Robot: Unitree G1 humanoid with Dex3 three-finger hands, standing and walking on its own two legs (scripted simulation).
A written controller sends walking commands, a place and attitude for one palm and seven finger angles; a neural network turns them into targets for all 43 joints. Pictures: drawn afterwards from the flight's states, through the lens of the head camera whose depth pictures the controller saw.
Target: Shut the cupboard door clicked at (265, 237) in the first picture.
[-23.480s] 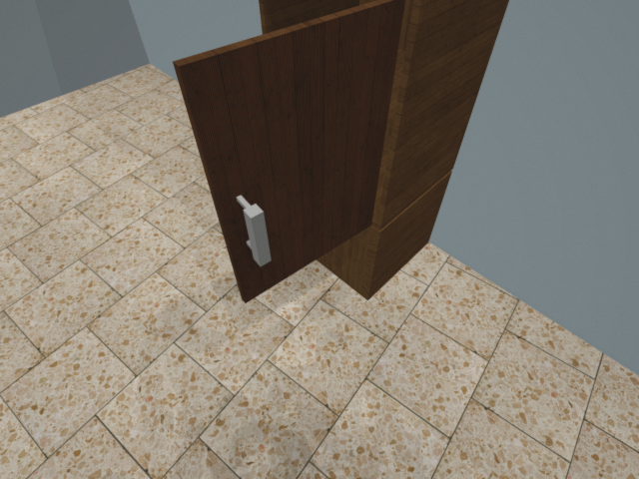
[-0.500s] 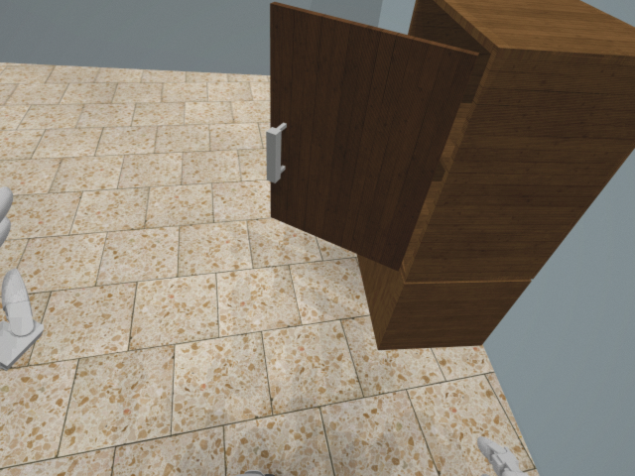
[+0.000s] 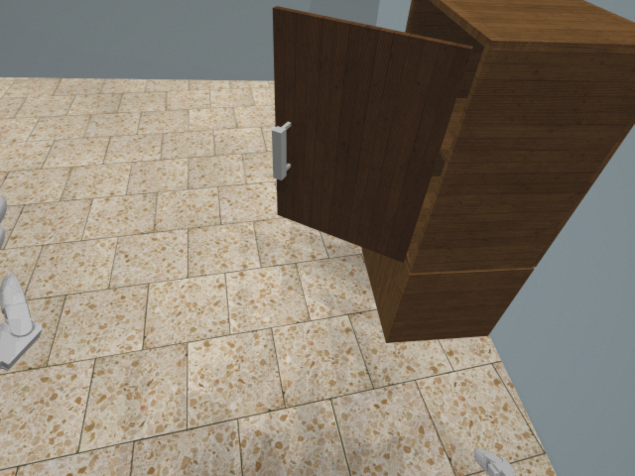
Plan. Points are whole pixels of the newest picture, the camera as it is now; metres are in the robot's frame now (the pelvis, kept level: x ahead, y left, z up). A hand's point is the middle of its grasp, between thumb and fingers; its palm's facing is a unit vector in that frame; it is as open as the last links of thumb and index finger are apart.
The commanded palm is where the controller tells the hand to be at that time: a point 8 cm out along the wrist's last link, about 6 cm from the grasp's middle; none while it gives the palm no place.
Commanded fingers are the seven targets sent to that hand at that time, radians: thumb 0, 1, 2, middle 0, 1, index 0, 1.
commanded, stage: stop stepping back and stand still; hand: left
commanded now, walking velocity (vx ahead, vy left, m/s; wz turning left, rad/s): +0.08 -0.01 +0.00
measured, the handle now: (283, 150) +0.91 +0.14 -0.08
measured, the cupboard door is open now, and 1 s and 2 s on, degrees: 58 58 58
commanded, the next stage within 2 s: let the arm hang, fingers relaxed in 0.54 s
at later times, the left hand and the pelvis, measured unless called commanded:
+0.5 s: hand (72, 295) +0.24 +0.27 +0.16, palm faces +0.39 -0.77 -0.50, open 7.4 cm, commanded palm +0.18 +0.31 +0.18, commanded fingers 0.00 0.90 0.90 -0.20 -0.30 -0.20 -0.30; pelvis +0.04 +0.00 +0.00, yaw +0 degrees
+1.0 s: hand out of the picture +0.04 +0.20 -0.18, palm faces +0.08 -0.98 -0.18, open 6.9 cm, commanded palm none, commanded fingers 0.00 0.90 0.90 -0.20 -0.30 -0.20 -0.30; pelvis +0.01 +0.02 +0.00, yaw +3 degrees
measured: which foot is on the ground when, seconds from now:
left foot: up 0.00-0.08, down 0.10-1.00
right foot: down 0.00-1.00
